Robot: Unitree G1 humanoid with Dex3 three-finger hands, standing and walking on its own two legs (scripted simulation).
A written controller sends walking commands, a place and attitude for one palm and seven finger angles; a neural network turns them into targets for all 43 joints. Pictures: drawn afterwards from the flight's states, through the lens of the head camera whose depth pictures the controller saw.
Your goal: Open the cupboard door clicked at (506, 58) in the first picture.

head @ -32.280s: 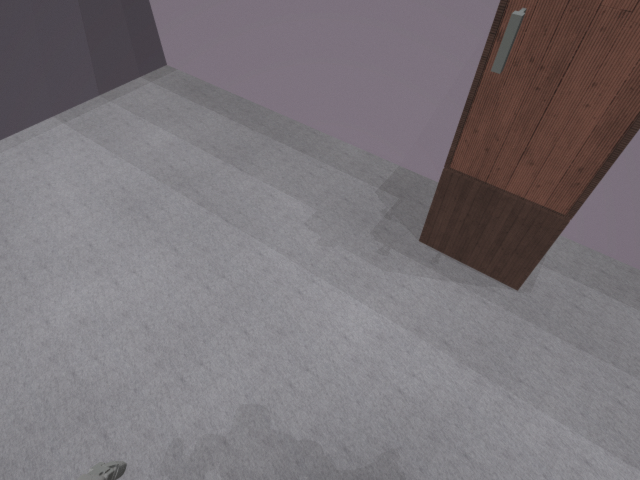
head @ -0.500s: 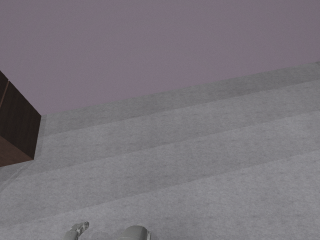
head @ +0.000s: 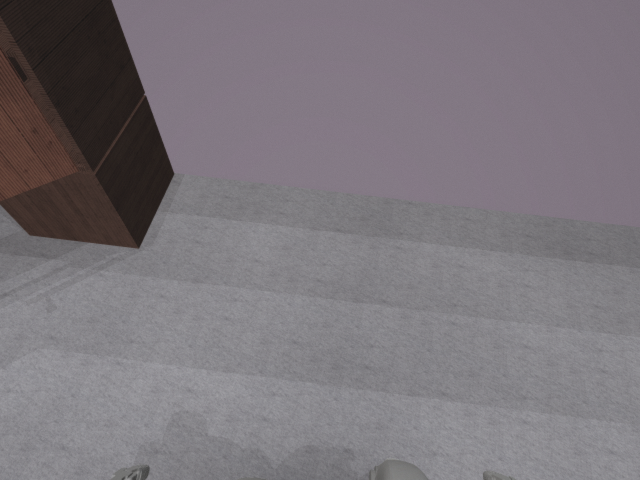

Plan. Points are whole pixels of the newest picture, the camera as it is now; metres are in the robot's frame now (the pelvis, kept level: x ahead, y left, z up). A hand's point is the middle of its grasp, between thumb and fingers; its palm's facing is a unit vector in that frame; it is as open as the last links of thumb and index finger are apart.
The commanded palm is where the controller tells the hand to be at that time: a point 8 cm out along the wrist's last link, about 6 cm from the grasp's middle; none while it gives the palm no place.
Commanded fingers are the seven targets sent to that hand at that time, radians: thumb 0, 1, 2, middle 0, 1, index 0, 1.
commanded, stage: turn to face it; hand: left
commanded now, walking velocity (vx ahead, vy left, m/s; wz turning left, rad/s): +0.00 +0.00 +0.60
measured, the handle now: out of the picture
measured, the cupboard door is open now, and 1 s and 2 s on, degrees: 43 43 43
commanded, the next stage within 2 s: take the last steps up to it in 1.02 s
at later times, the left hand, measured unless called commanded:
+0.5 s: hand out of the picture +0.00 +0.18 -0.19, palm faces +0.35 -0.91 -0.20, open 7.3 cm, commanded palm none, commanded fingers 0.00 0.90 0.90 -0.20 -0.30 -0.20 -0.30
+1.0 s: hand out of the picture +0.03 +0.17 -0.16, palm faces +0.52 -0.81 -0.26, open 7.4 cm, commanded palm none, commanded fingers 0.00 0.90 0.90 -0.20 -0.30 -0.20 -0.30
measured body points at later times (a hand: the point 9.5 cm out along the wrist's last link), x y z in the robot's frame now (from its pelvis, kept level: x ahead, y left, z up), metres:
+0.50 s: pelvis +0.02 -0.02 -0.01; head +0.06 +0.02 +0.43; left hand -0.01 +0.23 -0.17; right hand +0.21 -0.23 -0.14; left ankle +0.00 +0.08 -0.74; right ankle +0.02 -0.15 -0.73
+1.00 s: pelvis +0.05 -0.04 +0.00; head +0.09 -0.04 +0.44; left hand +0.00 +0.22 -0.14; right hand +0.23 -0.22 -0.16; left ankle -0.02 +0.06 -0.70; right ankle +0.09 -0.14 -0.74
